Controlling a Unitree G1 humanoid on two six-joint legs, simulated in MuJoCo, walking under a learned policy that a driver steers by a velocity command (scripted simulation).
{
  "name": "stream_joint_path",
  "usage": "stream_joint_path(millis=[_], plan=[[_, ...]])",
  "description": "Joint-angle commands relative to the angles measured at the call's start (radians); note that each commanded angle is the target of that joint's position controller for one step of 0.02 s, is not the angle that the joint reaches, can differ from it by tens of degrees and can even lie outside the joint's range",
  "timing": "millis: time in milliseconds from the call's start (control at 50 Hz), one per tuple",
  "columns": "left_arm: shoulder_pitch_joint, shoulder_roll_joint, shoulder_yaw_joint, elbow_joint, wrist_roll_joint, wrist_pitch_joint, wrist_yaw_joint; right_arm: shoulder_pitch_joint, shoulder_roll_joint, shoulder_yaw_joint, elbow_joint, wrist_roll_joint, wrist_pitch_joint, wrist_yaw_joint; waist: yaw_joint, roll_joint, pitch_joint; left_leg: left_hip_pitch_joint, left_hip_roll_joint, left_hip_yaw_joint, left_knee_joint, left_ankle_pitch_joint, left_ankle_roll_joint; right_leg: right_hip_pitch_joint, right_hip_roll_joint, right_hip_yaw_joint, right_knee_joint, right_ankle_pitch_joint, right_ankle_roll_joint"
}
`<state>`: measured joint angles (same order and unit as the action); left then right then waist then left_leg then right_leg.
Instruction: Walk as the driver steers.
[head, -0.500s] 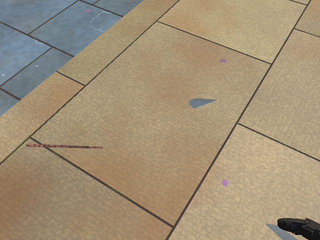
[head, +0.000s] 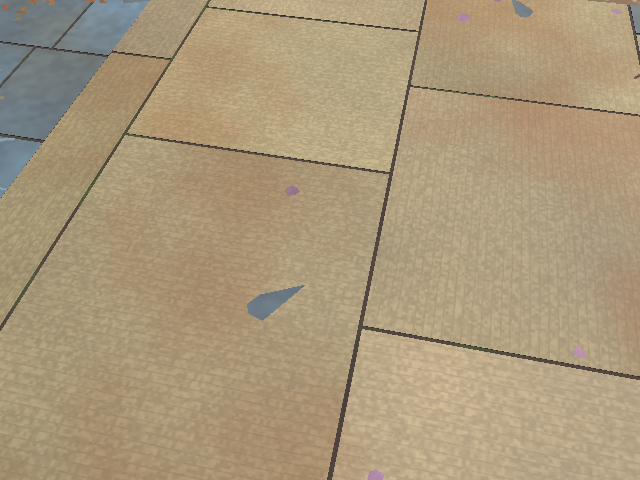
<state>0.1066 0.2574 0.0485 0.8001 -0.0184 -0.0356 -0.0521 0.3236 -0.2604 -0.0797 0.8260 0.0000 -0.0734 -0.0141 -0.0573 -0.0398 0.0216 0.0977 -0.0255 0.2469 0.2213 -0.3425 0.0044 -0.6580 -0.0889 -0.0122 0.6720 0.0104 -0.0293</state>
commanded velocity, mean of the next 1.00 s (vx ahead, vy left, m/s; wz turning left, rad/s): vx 0.50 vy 0.00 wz -0.49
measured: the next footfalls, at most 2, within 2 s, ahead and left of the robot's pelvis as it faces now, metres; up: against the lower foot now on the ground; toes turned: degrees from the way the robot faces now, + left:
right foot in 0.08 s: +0.22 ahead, -0.11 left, +0.00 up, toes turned -6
left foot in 0.56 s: +0.54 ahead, +0.03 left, +0.00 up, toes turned -24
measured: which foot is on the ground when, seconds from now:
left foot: down 0.00-0.10, up 0.12-0.54, down 0.56-1.00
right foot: up 0.00-0.06, down 0.08-0.58, up 0.60-1.00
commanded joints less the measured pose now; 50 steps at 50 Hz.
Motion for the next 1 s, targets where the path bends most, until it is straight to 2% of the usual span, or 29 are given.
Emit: stream_joint_path(millis=[20, 60, 80, 100, 120, 140, 160, 180, 200, 220, 280, 380, 440, 480, 520, 540, 560, 580, 600, 620, 640, 660, 680, 720, 760, 800, 880, 940, 1000], plan=[[-0.088, 0.083, 0.02, -0.114, -0.002, -0.014, -0.018, -0.012, -0.196, -0.05, -0.044, 0.014, 0.015, -0.014, 0.024, 0.108, 0.041, 0.028, 0.318, -0.039, 0.071, 0.857, 0.121, 0.003, 0.047, -0.069, -0.031, -0.12, -0.05], [0.064, 0.143, 0.053, -0.095, -0.008, -0.008, -0.016, -0.037, -0.224, -0.054, -0.051, 0.019, 0.034, -0.022, 0.117, 0.14, -0.061, 0.017, 0.3, -0.019, 0.312, 1.129, 0.091, 0.219, 0.128, -0.119, -0.032, -0.205, -0.1], [0.222, 0.201, 0.085, -0.059, -0.009, -0.006, -0.003, -0.054, -0.219, -0.049, -0.055, 0.024, 0.035, -0.025, 0.205, 0.114, -0.143, -0.088, 0.257, 0.001, 0.536, 1.051, 0.053, 0.466, 0.162, -0.1, -0.109, -0.139, -0.139], [0.33, 0.3, 0.113, -0.04, -0.009, 0.006, 0.022, -0.021, -0.15, -0.024, -0.076, -0.008, 0.021, -0.024, 0.213, -0.063, -0.23, -0.361, 0.19, -0.003, 0.863, 0.522, 0.003, 0.757, -0.015, 0.189, -0.12, -0.083, -0.205], [0.273, 0.348, 0.115, -0.072, -0.01, -0.005, 0.019, 0.045, -0.044, 0.011, -0.123, -0.012, -0.014, -0.008, 0.106, -0.239, -0.356, -0.756, -0.044, -0.191, 1.196, -0.243, -0.053, 1.039, -0.232, 0.792, -0.288, -0.276, -0.423], [0.292, 0.261, 0.089, -0.084, -0.003, -0.014, 0.012, -0.071, -0.137, -0.004, -0.134, 0.025, -0.054, 0.01, 0.184, -0.082, -0.375, -0.865, 0.007, -0.365, 1.228, -0.217, -0.019, 1.052, -0.236, 0.81, -0.38, -0.33, -0.381], [0.263, 0.214, 0.078, -0.082, 0.0, -0.025, 0.014, -0.139, -0.15, -0.006, -0.158, 0.051, -0.071, 0.017, 0.177, -0.044, -0.241, -0.908, 0.049, -0.353, 1.178, -0.14, 0.007, 0.944, -0.206, 0.662, -0.382, -0.292, -0.339], [0.199, 0.187, 0.069, -0.089, -0.003, -0.032, 0.014, -0.149, -0.137, -0.003, -0.153, 0.035, -0.078, 0.01, 0.123, 0.051, -0.138, -0.874, 0.096, -0.346, 1.076, -0.068, 0.013, 0.78, -0.16, 0.544, -0.382, -0.187, -0.303], [0.141, 0.148, 0.058, -0.102, -0.001, -0.034, 0.018, -0.149, -0.152, -0.013, -0.143, 0.006, -0.072, 0.003, 0.088, 0.048, -0.098, -0.807, 0.126, -0.342, 0.989, -0.029, 0.006, 0.661, -0.124, 0.457, -0.39, -0.087, -0.283], [0.113, 0.137, 0.052, -0.122, 0.012, -0.034, 0.024, -0.13, -0.155, -0.018, -0.139, -0.002, -0.06, 0.004, 0.059, 0.024, -0.081, -0.743, 0.14, -0.345, 0.958, -0.002, -0.002, 0.577, -0.101, 0.418, -0.411, -0.021, -0.28], [0.121, 0.166, 0.059, -0.131, 0.008, -0.038, 0.04, -0.126, -0.122, -0.012, -0.148, -0.014, -0.029, 0.002, 0.039, 0.019, -0.058, -0.705, 0.137, -0.314, 0.823, 0.054, -0.048, 0.462, -0.069, 0.335, -0.444, 0.109, -0.283], [0.18, 0.193, 0.068, -0.12, -0.004, -0.022, 0.064, -0.307, -0.073, 0.012, -0.195, -0.011, -0.03, 0.011, 0.107, -0.031, -0.027, -0.633, 0.066, -0.285, 0.439, 0.376, -0.082, 0.385, 0.02, 0.239, -0.423, 0.018, -0.204], [0.232, 0.193, 0.07, -0.106, -0.009, -0.011, 0.066, -0.374, -0.094, 0.009, -0.217, 0.007, -0.041, 0.026, 0.137, -0.049, -0.027, -0.594, 0.033, -0.298, 0.33, 0.421, -0.075, 0.424, -0.007, 0.305, -0.382, -0.068, -0.188], [0.246, 0.183, 0.068, -0.103, -0.009, -0.005, 0.069, -0.373, -0.122, -0.001, -0.221, 0.01, -0.051, 0.035, 0.128, -0.06, -0.031, -0.582, 0.028, -0.322, 0.279, 0.37, -0.054, 0.49, -0.033, 0.372, -0.323, -0.105, -0.175], [0.229, 0.184, 0.071, -0.111, -0.005, -0.001, 0.072, -0.318, -0.145, -0.013, -0.211, 0.012, -0.062, 0.038, 0.089, -0.092, -0.037, -0.518, 0.026, -0.321, 0.256, 0.29, -0.021, 0.519, -0.049, 0.424, -0.26, -0.087, -0.156], [0.212, 0.166, 0.065, -0.119, -0.003, 0.0, 0.071, -0.236, -0.161, -0.025, -0.189, 0.009, -0.067, 0.034, 0.042, -0.094, -0.067, -0.406, 0.023, -0.303, 0.216, 0.294, 0.005, 0.506, -0.019, 0.415, -0.193, -0.045, -0.133], [0.204, 0.118, 0.047, -0.133, 0.004, -0.004, 0.067, -0.118, -0.198, -0.039, -0.173, -0.009, -0.073, 0.027, -0.016, -0.058, -0.168, -0.196, 0.108, -0.369, 0.235, 0.278, 0.055, 0.442, 0.034, 0.364, -0.01, -0.052, -0.098], [0.296, 0.053, 0.027, -0.158, 0.001, -0.01, 0.068, 0.018, -0.281, -0.059, -0.159, -0.031, -0.07, 0.019, -0.017, 0.144, -0.329, 0.165, 0.334, -0.692, 0.218, 0.158, 0.176, 0.174, 0.159, 0.235, 0.326, -0.3, -0.028], [0.351, 0.079, 0.021, -0.173, -0.018, -0.016, 0.068, 0.066, -0.273, -0.061, -0.128, -0.012, -0.056, 0.029, 0.002, 0.388, -0.375, 0.267, 0.461, -1.061, 0.104, -0.116, 0.265, -0.066, 0.166, 0.183, 0.55, -0.618, 0.0], [0.299, 0.173, 0.043, -0.156, -0.024, -0.013, 0.067, 0.012, -0.184, -0.036, -0.148, 0.002, -0.05, 0.027, -0.019, 0.247, -0.235, 0.162, 0.429, -0.982, 0.068, -0.263, 0.229, -0.145, 0.103, 0.204, 0.642, -0.544, 0.009], [0.21, 0.194, 0.05, -0.171, -0.014, -0.007, 0.066, -0.032, -0.148, -0.025, -0.155, 0.0, -0.039, 0.022, -0.025, 0.166, -0.133, 0.039, 0.388, -0.821, 0.065, -0.192, 0.189, -0.15, 0.069, 0.162, 0.655, -0.465, 0.014], [0.168, 0.182, 0.051, -0.184, -0.003, -0.004, 0.064, -0.075, -0.129, -0.015, -0.151, -0.007, -0.032, 0.02, -0.006, 0.123, -0.063, -0.083, 0.344, -0.702, 0.044, -0.065, 0.174, -0.122, 0.039, 0.146, 0.617, -0.405, 0.017], [0.155, 0.17, 0.055, -0.19, 0.0, -0.001, 0.06, -0.101, -0.108, -0.007, -0.145, -0.012, -0.032, 0.018, 0.016, 0.134, -0.029, -0.159, 0.31, -0.614, 0.021, 0.027, 0.164, -0.089, 0.009, 0.147, 0.571, -0.365, 0.016], [0.174, 0.124, 0.048, -0.191, -0.01, 0.009, 0.053, -0.108, -0.1, -0.005, -0.129, -0.011, -0.038, 0.018, 0.038, 0.162, -0.015, -0.238, 0.274, -0.504, -0.025, 0.119, 0.166, -0.027, -0.013, 0.128, 0.519, -0.333, 0.019], [0.153, 0.091, 0.038, -0.202, -0.005, 0.012, 0.053, -0.088, -0.122, -0.011, -0.104, -0.008, -0.048, 0.022, 0.042, 0.135, -0.006, -0.25, 0.277, -0.444, -0.057, 0.204, 0.194, -0.036, -0.013, 0.125, 0.447, -0.298, 0.027], [0.118, 0.076, 0.029, -0.21, 0.002, 0.007, 0.052, -0.075, -0.146, -0.018, -0.083, -0.007, -0.049, 0.024, 0.04, 0.11, -0.006, -0.226, 0.283, -0.393, -0.072, 0.285, 0.212, -0.055, -0.013, 0.127, 0.34, -0.228, 0.034], [0.0, 0.055, 0.011, -0.228, 0.006, -0.015, 0.029, -0.059, -0.176, -0.021, -0.053, 0.012, -0.034, 0.023, 0.007, 0.099, 0.014, -0.21, 0.246, -0.271, -0.076, 0.367, 0.187, 0.009, -0.004, 0.054, 0.075, -0.043, 0.031], [-0.089, 0.056, 0.006, -0.255, -0.001, -0.024, 0.015, 0.009, -0.202, -0.024, -0.016, 0.025, -0.019, 0.024, -0.026, 0.105, 0.034, -0.16, 0.267, -0.26, -0.061, 0.375, 0.177, 0.046, 0.016, 0.013, -0.036, -0.035, 0.019], [-0.104, 0.086, 0.016, -0.273, -0.002, -0.027, 0.009, 0.03, -0.225, -0.029, 0.013, 0.035, 0.0, 0.022, -0.002, 0.131, 0.034, -0.075, 0.306, -0.262, 0.002, 0.506, 0.156, 0.089, 0.043, -0.006, -0.112, -0.131, -0.022]])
